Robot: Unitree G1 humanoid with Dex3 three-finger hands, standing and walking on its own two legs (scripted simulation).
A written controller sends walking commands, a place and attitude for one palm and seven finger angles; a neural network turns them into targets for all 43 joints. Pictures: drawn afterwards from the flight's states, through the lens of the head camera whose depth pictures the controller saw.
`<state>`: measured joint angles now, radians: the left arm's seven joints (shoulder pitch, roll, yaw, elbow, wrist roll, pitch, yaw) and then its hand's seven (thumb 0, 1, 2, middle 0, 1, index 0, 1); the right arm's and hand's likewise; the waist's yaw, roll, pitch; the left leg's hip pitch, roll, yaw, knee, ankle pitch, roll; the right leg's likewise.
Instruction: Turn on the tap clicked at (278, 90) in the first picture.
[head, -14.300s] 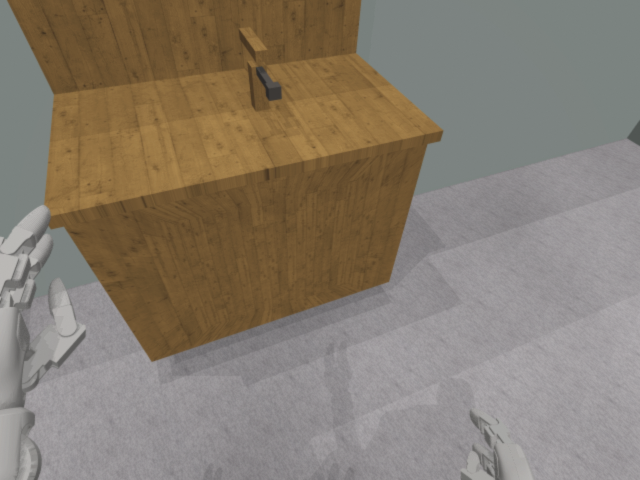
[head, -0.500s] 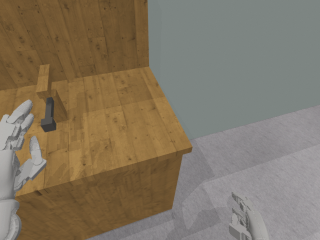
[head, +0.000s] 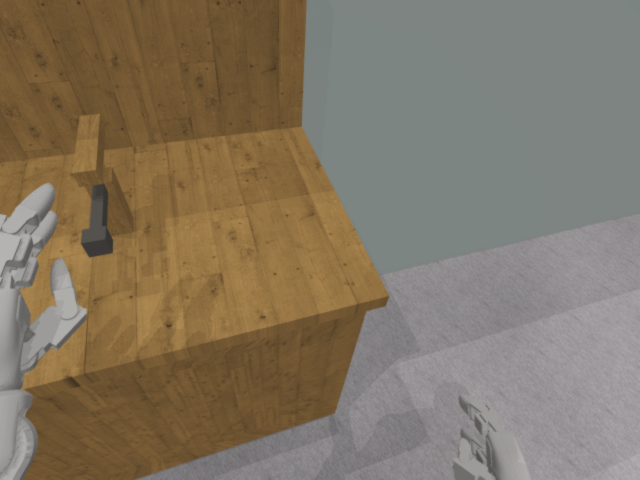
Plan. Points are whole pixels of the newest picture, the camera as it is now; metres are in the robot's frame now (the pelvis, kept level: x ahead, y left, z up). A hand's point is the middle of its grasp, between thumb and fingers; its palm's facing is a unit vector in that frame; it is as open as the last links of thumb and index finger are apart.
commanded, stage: look again from close up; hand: left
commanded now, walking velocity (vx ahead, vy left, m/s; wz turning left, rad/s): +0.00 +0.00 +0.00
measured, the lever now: (97, 241) +0.37 +0.32 +0.08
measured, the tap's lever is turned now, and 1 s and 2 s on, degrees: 0 0 0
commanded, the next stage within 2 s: turn the palm inward beside the body in 0.10 s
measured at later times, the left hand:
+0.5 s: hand (108, 333) +0.21 +0.22 +0.14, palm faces +0.37 -0.86 -0.34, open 7.4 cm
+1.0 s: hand (119, 334) +0.21 +0.21 +0.15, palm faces +0.50 -0.81 -0.29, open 7.4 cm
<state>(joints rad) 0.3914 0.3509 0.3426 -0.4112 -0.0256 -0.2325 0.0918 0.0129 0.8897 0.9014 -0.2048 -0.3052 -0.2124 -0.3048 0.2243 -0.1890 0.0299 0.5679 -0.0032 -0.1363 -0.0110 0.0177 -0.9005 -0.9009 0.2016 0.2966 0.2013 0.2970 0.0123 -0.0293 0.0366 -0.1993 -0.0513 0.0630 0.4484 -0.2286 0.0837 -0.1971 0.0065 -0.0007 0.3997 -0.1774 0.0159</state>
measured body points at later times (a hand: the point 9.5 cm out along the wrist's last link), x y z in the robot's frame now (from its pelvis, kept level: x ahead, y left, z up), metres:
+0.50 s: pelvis +0.00 -0.03 -0.01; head +0.00 -0.04 +0.44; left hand +0.18 +0.26 +0.16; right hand +0.21 -0.24 -0.09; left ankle +0.01 +0.06 -0.74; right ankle +0.02 -0.13 -0.74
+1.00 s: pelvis +0.03 -0.07 -0.02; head +0.02 -0.10 +0.43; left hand +0.18 +0.25 +0.16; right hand +0.23 -0.30 -0.11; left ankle +0.01 +0.06 -0.74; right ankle +0.02 -0.13 -0.74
